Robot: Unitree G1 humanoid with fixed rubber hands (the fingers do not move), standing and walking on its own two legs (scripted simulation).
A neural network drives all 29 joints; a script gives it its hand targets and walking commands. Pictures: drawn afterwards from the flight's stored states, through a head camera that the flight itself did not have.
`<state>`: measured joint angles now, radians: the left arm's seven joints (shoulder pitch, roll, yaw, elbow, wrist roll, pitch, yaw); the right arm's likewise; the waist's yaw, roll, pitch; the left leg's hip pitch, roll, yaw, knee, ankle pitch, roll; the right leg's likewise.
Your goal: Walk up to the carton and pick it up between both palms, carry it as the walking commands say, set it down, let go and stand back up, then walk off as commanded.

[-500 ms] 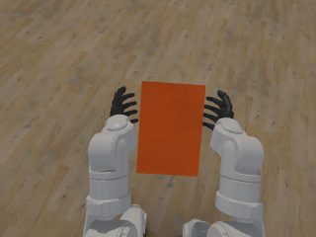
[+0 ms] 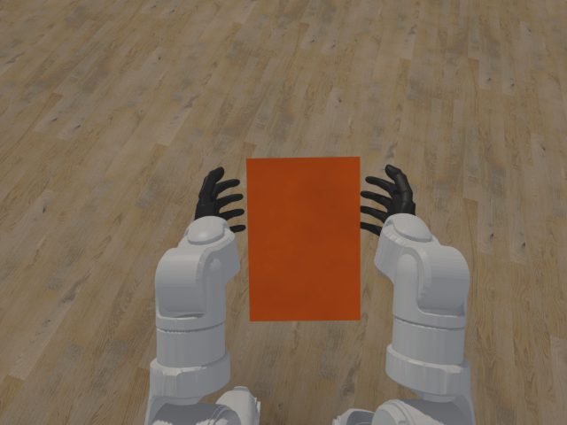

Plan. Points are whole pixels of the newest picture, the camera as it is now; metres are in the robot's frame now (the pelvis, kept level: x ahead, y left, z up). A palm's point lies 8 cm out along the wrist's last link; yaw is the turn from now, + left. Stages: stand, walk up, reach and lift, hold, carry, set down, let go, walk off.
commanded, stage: carry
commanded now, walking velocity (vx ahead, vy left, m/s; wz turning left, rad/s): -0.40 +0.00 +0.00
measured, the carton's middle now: (301, 232) +0.38 +0.00 -0.03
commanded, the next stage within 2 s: none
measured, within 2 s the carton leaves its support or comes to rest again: neither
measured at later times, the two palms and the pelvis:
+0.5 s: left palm (237, 144) +0.44 +0.10 +0.11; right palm (407, 151) +0.45 -0.13 +0.10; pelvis +0.11 -0.01 +0.01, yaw +0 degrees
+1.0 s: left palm (264, 118) +0.48 +0.07 +0.12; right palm (430, 128) +0.49 -0.17 +0.11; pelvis +0.16 -0.04 +0.00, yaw -1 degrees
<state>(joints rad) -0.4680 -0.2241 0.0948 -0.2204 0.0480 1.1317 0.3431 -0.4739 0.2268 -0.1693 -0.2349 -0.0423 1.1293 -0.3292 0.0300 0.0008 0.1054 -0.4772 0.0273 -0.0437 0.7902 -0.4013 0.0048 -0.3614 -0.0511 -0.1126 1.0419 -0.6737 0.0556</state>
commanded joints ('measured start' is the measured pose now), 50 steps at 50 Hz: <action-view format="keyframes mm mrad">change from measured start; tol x32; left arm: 1 -363 -933 -517 -139 -341 -34 -201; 50 -312 -844 -407 -30 -273 -17 -271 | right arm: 1 -338 868 492 -66 257 -33 196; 50 -284 932 568 42 235 6 217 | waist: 1 -47 343 -715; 12 -31 265 -683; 16 5 -332 -773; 25 -14 -209 -698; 28 -29 339 -773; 37 5 -369 -682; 50 -31 27 -758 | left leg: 1 942 285 -259 -124 1999 124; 12 795 173 -44 -96 1795 -11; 14 446 81 54 119 1192 -87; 16 -263 -87 61 398 -308 -87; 24 108 -60 186 -299 301 -41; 28 920 335 -181 -139 2190 166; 33 689 229 -23 -70 1526 97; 37 -232 -46 126 188 -226 -37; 46 -8 -81 231 -207 176 -20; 50 602 258 -5 -141 1629 138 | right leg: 1 -464 83 129 224 -83 17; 12 -123 75 -28 -485 521 -12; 16 896 -383 429 -380 2520 -281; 25 462 -178 108 -257 1810 -91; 29 -293 84 73 -47 12 -2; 32 -185 7 78 -468 302 -7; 37 815 -357 336 -382 2440 -196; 48 466 -176 103 -220 1885 -72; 50 110 -51 26 -68 1221 14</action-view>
